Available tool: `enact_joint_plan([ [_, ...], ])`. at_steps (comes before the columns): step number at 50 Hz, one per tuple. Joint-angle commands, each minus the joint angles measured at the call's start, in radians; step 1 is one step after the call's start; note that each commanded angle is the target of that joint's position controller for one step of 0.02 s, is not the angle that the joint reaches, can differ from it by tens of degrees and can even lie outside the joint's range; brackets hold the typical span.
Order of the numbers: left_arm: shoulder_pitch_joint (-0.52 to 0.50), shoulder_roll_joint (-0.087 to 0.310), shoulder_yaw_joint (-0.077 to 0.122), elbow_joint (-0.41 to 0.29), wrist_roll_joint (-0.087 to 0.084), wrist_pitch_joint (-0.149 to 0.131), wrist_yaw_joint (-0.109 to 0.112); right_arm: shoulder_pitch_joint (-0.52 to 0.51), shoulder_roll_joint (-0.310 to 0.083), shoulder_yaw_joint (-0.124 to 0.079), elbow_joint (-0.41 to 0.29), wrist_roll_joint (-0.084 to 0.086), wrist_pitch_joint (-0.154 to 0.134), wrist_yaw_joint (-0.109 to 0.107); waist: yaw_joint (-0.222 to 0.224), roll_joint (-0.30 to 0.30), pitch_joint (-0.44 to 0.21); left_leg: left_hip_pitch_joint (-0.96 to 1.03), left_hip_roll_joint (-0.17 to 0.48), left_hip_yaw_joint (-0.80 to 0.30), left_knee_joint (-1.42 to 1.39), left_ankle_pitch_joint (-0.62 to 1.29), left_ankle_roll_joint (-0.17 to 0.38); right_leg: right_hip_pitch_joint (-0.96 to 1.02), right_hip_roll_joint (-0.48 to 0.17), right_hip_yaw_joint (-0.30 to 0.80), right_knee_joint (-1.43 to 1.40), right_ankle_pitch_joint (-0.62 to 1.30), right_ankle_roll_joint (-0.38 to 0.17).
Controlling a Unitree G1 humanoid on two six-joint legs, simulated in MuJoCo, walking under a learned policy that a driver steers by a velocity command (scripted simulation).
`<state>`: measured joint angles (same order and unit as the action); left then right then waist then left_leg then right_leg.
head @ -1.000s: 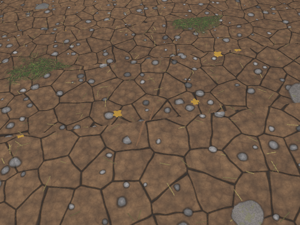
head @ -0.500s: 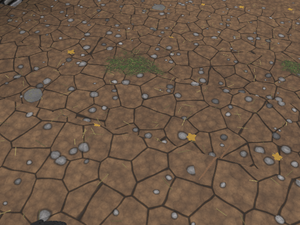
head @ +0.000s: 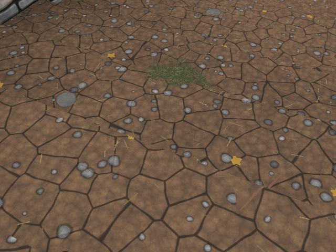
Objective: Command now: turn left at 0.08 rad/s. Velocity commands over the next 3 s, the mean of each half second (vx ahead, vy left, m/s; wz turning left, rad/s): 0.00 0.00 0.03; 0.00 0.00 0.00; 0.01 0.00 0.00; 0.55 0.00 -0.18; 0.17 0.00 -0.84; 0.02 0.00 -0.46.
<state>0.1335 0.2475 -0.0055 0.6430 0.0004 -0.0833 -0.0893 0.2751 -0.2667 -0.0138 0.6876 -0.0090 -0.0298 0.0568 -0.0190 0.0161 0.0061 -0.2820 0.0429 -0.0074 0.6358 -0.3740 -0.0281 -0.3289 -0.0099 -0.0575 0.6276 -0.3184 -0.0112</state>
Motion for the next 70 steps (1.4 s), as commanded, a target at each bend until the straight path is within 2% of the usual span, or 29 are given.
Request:
enact_joint_plan([
  [1,-0.042,0.112,0.045,-0.097,-0.013,-0.027,0.015,-0.105,-0.122,-0.034,-0.125,0.018,-0.023,-0.008,0.036,-0.016,-0.053,-0.111,0.02,-0.064,-0.184,0.096,0.047,0.14,-0.036,0.054,-0.105,0.143,-0.038],
  [3,-0.035,0.085,0.04,-0.095,-0.012,-0.025,-0.001,-0.047,-0.116,-0.031,-0.099,0.016,-0.017,0.007,0.027,-0.007,-0.05,-0.1,0.01,-0.048,-0.196,0.091,0.026,0.164,-0.026,0.049,-0.098,0.199,-0.019],
  [7,-0.034,0.112,0.055,-0.094,-0.003,-0.02,-0.006,-0.036,-0.125,-0.035,-0.095,0.008,-0.01,0.015,0.019,-0.001,-0.052,-0.075,0.001,-0.025,-0.191,0.136,0.017,0.169,-0.016,0.037,-0.089,0.23,0.001],
  [16,-0.022,0.122,0.064,-0.086,-0.003,-0.02,0.003,-0.061,-0.131,-0.035,-0.097,0.006,-0.01,0.011,0.009,-0.004,-0.047,-0.029,-0.005,-0.005,-0.183,0.168,0.013,0.151,-0.017,0.048,-0.104,0.253,0.001],
  [23,-0.004,0.13,0.068,-0.075,-0.004,-0.017,-0.001,-0.068,-0.13,-0.031,-0.089,0.006,-0.005,0.0,0.007,-0.016,-0.051,0.002,-0.01,0.007,-0.184,0.201,0.009,0.157,-0.023,0.058,-0.116,0.288,-0.001],
  [40,0.032,0.128,0.073,-0.04,0.0,-0.008,-0.005,-0.04,-0.125,-0.028,-0.021,0.007,0.014,-0.01,0.009,-0.029,-0.036,0.01,-0.013,0.029,-0.225,0.21,-0.006,0.222,-0.021,0.071,-0.137,0.354,0.001],
  [52,0.066,0.13,0.078,0.019,0.0,0.006,-0.006,-0.025,-0.113,-0.027,0.044,0.007,0.028,-0.01,0.003,-0.028,-0.015,0.042,-0.012,0.041,-0.259,0.206,-0.015,0.233,-0.014,0.074,-0.178,0.355,0.001],
  [70,0.126,0.127,0.082,0.143,0.0,0.036,-0.006,-0.012,-0.088,-0.025,0.162,0.006,0.053,-0.009,-0.002,-0.02,0.021,0.09,-0.016,0.055,-0.318,0.222,-0.015,0.257,0.0,0.067,-0.255,0.337,-0.003],
])
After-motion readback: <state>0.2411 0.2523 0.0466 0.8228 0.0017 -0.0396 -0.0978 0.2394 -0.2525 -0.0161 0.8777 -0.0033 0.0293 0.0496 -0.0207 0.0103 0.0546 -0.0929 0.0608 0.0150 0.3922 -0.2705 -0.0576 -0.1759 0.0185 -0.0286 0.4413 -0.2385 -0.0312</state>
